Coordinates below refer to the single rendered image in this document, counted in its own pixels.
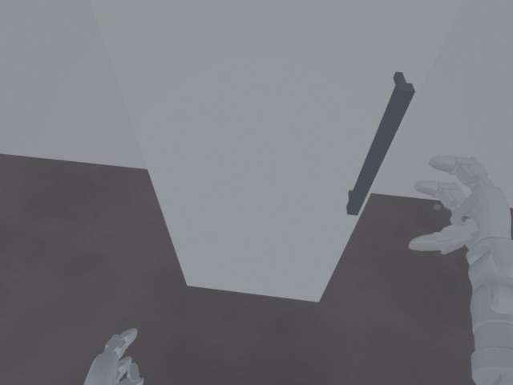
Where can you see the fridge door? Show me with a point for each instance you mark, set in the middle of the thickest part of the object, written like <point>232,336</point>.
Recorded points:
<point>255,117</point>

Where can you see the right robot forearm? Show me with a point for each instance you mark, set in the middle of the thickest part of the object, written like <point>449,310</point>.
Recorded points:
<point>491,276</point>

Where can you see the robot right hand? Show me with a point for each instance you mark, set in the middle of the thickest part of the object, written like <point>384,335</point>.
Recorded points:
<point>487,206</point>

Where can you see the robot left hand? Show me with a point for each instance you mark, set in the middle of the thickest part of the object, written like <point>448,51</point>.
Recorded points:
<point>108,370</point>

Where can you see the handle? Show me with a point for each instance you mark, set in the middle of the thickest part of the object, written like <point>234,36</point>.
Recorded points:
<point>395,110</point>

